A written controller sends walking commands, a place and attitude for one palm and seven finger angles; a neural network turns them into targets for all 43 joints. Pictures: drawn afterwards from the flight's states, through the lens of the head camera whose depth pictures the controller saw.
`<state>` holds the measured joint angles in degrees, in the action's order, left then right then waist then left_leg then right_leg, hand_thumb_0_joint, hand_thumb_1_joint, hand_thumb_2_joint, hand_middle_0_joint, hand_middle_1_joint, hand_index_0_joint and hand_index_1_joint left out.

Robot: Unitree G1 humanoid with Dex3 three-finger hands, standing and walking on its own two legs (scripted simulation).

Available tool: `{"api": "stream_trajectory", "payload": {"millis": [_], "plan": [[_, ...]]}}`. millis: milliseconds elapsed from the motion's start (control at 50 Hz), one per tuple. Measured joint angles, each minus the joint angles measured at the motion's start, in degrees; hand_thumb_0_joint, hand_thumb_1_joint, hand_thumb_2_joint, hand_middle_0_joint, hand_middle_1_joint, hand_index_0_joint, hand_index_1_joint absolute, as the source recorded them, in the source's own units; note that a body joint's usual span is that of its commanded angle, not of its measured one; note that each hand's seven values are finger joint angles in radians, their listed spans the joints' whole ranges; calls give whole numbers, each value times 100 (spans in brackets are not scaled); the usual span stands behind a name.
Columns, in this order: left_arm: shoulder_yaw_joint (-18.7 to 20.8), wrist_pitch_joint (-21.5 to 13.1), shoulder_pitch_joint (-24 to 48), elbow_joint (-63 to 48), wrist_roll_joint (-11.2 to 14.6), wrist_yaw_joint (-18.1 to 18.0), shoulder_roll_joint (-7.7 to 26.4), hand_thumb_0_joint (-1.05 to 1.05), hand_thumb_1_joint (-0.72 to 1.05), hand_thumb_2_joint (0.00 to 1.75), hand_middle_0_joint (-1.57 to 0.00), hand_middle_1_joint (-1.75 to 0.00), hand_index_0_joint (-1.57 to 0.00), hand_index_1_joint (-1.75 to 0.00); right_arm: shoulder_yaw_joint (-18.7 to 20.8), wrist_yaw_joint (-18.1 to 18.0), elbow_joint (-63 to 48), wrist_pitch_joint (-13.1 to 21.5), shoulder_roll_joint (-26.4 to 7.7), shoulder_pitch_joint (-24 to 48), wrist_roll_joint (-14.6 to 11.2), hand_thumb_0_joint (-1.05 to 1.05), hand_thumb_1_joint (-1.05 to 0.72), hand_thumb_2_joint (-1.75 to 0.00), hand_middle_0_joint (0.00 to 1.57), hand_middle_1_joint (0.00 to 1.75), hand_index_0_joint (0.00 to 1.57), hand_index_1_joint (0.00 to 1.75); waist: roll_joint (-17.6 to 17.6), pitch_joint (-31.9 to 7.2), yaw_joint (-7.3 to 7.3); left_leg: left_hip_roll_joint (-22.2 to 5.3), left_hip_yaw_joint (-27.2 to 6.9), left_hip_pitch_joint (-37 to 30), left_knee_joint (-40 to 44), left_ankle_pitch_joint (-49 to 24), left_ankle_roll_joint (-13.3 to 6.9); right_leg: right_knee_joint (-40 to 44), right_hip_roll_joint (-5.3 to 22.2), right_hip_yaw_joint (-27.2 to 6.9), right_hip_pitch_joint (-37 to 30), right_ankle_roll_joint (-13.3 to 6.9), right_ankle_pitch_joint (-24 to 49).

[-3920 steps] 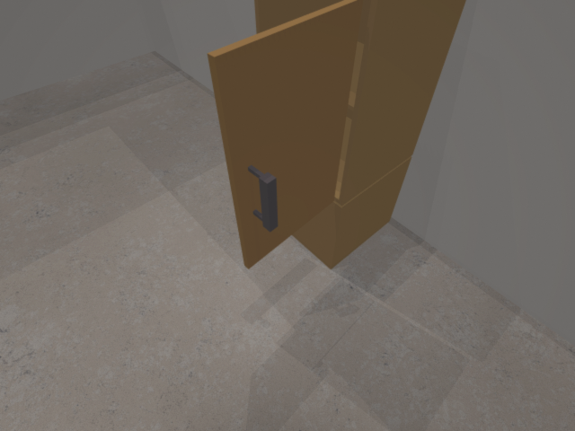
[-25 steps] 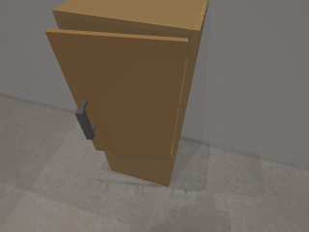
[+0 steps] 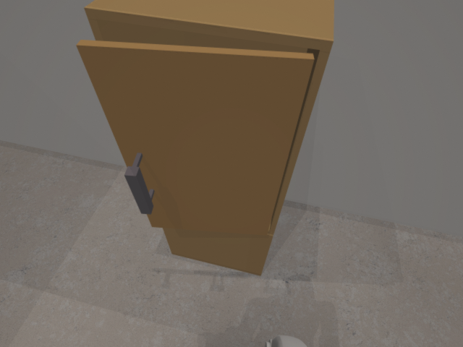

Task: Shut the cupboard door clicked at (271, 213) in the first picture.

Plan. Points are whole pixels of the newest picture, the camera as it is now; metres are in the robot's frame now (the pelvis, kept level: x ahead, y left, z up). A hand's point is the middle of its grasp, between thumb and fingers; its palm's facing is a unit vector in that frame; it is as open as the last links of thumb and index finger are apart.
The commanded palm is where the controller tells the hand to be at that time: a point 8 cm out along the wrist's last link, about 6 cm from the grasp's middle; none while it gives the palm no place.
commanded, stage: come to a stop and stand still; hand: left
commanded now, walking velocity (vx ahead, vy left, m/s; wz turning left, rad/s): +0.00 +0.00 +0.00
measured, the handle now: (143, 184) +0.46 +0.24 -0.06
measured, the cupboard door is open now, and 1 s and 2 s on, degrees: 10 10 10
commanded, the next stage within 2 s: look again from close up in 0.92 s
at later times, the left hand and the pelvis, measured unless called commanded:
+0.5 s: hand out of the picture +0.06 +0.18 -0.17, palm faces +0.05 -0.98 -0.22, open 7.2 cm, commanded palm none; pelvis +0.01 +0.00 +0.00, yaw +2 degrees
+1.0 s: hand out of the picture -0.01 +0.16 -0.16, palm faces +0.03 -0.98 -0.18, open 7.4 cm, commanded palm none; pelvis +0.01 +0.01 +0.01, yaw +1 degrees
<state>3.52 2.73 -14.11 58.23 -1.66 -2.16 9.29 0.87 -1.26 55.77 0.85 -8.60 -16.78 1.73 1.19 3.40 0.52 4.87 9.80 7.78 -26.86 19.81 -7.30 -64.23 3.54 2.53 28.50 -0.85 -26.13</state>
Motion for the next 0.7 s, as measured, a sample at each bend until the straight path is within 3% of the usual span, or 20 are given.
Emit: {"api": "stream_trajectory", "payload": {"millis": [100, 240, 260, 300, 360, 400, 480, 540, 700], "plan": [[-70, 0, 300, -122, 4, 37, -86, 1, 91, 90, -20, -30, -20, -30, -50, -50, 160, 40, 77, -183, -2, 1, -91, -90, 20, 30, 20, 30, -29, 102, -57, 111, -50, -266, 398, -158, -23, 536, -88, 257, -20, 2, 189], [-208, -127, 581, -267, 50, -31, -219, 0, 91, 90, -20, -30, -20, -30, -48, -84, 547, -37, 194, -365, -71, 1, -90, -90, 20, 30, 20, 30, -71, 209, -88, 181, -184, -439, 299, -46, 32, 2460, -269, 207, -833, -158, 870], [-224, -169, 555, -281, 53, -37, -216, 0, 91, 90, -20, -30, -20, -30, -41, -84, 574, -49, 211, -394, -91, 1, -90, -90, 20, 30, 20, 30, -44, 185, -85, 194, -189, -382, 129, 39, 63, 2783, -275, 126, -1012, -225, 1237], [-240, -259, 503, -241, 74, -51, -227, 0, 91, 90, -20, -30, -20, -30, -13, -81, 620, -90, 206, -336, -135, 1, -90, -90, 20, 30, 20, 30, -72, 168, -79, 118, -220, -131, -430, 205, 274, 2855, -336, 97, -1070, -285, 1098], [-226, -315, 415, -153, 85, -48, -145, -1, 93, 90, -20, -30, -20, -30, 29, -79, 598, -154, 214, -190, -141, 1, -90, -90, 20, 30, 20, 30, -124, 86, -186, -111, -457, 239, -936, 699, 568, 2871, -413, 198, -1037, -323, 1010], [-228, -289, 367, -66, 85, -14, -61, -1, 93, 90, -20, -30, -20, -30, 20, -67, 597, -124, 242, -107, -128, 1, -90, -90, 20, 30, 20, 30, -90, 29, -222, -292, -473, 245, -647, 261, 612, 2927, -444, 217, -1032, -322, 1066], [-249, -237, 237, 126, 109, -19, 6, -1, 94, 90, -20, -30, -20, -30, -38, -45, 653, -43, 252, -95, -90, 1, -91, -90, 20, 30, 20, 30, -65, -146, -120, -322, -336, 76, -247, -47, 420, 3296, -500, 122, -1165, -251, 1301], [-363, -368, 50, 175, 108, -53, 6, 0, 93, 90, -20, -30, -20, -30, -73, -19, 485, -63, 108, -108, -87, 2, -92, -90, 20, 30, 20, 30, -152, -195, -130, -322, -308, 164, -339, 3, 396, 3305, -498, 98, -1111, -246, 1361], [-504, -306, -291, 352, 107, 62, -48, 0, 92, 90, -20, -30, -20, -30, -171, 46, 273, -22, -156, -201, -66, 1, -91, -90, 20, 30, 20, 30, -345, -259, -101, -186, -271, -12, -37, -172, 290, 3434, -388, 37, -1215, -160, 1440]]}}
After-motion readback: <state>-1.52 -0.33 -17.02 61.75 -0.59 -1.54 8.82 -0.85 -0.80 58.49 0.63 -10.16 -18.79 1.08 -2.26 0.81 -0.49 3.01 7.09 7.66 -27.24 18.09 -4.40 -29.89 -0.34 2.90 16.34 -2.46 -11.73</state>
